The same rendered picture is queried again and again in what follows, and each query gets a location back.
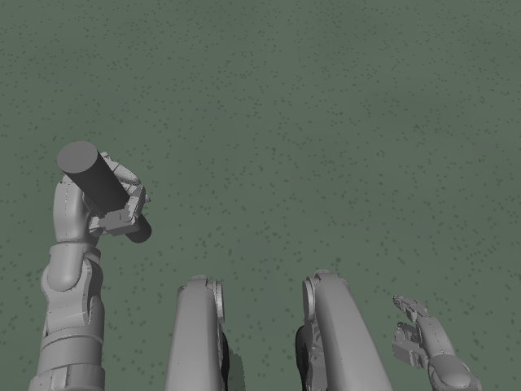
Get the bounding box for right robot foot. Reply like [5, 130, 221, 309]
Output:
[296, 325, 327, 391]

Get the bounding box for right robot arm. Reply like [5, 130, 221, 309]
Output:
[427, 354, 482, 391]

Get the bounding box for left robot arm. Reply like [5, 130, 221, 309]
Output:
[28, 241, 105, 391]

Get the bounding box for left robot hand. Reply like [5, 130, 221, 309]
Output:
[53, 152, 151, 247]

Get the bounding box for can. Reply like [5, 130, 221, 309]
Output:
[57, 141, 151, 243]

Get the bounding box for right robot hand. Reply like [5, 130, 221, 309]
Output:
[392, 295, 457, 370]

